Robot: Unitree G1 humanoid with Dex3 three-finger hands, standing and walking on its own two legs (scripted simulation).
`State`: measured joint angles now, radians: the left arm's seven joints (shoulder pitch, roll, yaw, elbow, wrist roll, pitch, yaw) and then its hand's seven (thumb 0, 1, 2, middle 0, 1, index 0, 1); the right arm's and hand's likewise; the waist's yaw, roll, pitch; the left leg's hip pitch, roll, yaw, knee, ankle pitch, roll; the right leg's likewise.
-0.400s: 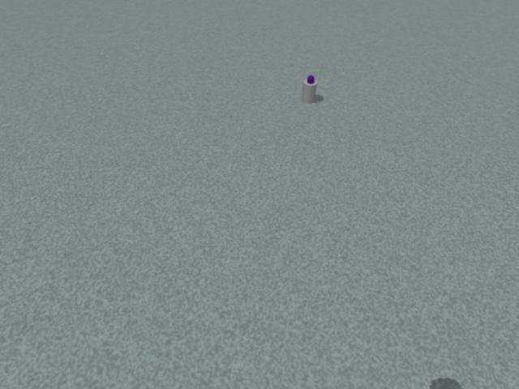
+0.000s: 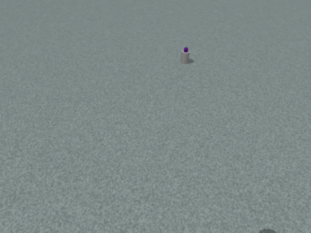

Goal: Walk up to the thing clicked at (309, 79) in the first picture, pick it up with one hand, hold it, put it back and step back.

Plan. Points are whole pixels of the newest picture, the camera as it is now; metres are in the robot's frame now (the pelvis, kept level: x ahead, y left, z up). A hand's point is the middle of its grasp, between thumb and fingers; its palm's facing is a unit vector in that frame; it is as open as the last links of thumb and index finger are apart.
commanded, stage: stand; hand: left
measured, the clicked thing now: (185, 55) +2.03 -0.26 -0.69
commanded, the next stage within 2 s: walk up in 0.72 s
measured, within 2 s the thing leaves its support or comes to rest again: neither
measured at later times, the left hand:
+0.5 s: hand out of the picture +0.07 +0.25 -0.16, palm faces -0.01 -0.94 -0.34, open 7.4 cm
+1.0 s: hand (75, 224) +0.18 +0.24 -0.13, palm faces -0.14 -0.91 -0.39, open 7.4 cm
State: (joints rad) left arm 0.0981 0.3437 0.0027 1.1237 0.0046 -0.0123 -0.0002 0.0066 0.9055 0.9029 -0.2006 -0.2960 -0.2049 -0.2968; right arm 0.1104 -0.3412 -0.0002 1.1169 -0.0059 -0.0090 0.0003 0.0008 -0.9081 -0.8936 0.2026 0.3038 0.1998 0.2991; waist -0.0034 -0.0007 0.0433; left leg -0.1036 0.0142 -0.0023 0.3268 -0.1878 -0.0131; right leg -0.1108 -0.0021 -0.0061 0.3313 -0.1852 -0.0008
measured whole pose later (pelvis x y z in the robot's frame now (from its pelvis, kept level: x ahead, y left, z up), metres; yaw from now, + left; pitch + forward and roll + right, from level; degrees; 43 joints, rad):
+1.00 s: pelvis +0.06 -0.05 -0.01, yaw -7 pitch -1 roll +2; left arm 0.19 0.46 0.09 1.01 0.03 -0.01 -0.13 0.01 0.91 0.90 -0.20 -0.30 -0.20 -0.30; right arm 0.26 -0.44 -0.10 1.02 -0.05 -0.06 0.06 0.00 -0.90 -0.89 0.21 0.30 0.20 0.30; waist -0.02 0.00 0.00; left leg 0.00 0.08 0.10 0.36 -0.33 -0.01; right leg -0.44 -0.11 -0.01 0.68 -0.31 0.00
